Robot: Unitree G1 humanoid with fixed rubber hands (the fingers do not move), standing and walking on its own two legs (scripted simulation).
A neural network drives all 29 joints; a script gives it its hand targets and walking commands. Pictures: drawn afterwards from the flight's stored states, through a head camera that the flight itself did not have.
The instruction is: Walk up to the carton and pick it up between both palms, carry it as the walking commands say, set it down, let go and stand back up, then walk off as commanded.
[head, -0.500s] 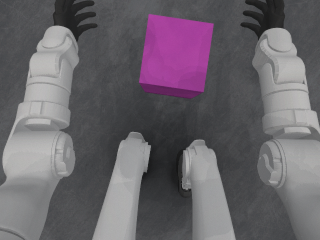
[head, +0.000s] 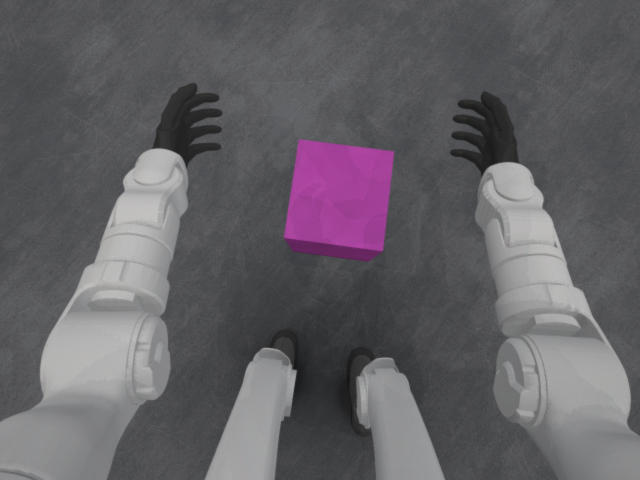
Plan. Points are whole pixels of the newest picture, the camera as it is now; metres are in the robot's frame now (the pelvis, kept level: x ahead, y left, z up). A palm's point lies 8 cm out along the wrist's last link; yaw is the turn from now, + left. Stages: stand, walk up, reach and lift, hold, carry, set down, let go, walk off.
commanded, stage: let go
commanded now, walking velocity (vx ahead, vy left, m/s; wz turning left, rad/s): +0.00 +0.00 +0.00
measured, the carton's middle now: (337, 207) +0.52 -0.01 -0.53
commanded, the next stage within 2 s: stand in 1.22 s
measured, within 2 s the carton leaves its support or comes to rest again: neither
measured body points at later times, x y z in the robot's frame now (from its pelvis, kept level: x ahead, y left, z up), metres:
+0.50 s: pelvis +0.06 +0.00 +0.08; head +0.22 +0.01 +0.50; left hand +0.36 +0.24 -0.03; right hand +0.38 -0.23 -0.02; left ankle +0.08 +0.12 -0.62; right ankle +0.05 -0.10 -0.62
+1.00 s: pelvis +0.06 -0.01 +0.11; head +0.05 +0.00 +0.56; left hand +0.22 +0.23 +0.04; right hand +0.23 -0.25 +0.05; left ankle +0.08 +0.12 -0.62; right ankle +0.05 -0.10 -0.62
